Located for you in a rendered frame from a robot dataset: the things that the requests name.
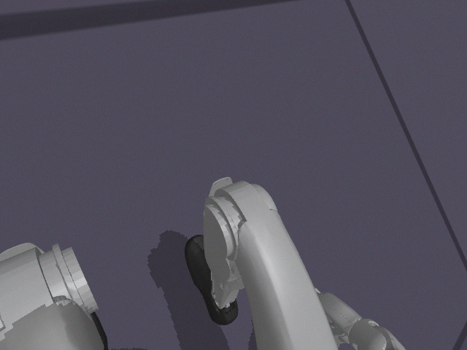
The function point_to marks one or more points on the right robot arm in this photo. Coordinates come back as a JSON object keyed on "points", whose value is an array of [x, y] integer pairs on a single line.
{"points": [[366, 334]]}

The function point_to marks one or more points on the left robot foot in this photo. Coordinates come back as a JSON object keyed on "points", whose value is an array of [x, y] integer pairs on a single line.
{"points": [[100, 330]]}

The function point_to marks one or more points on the right robot hand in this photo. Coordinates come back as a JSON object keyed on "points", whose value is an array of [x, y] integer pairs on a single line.
{"points": [[340, 315]]}

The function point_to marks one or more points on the right robot foot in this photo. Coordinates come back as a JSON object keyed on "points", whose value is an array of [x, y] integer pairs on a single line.
{"points": [[201, 276]]}

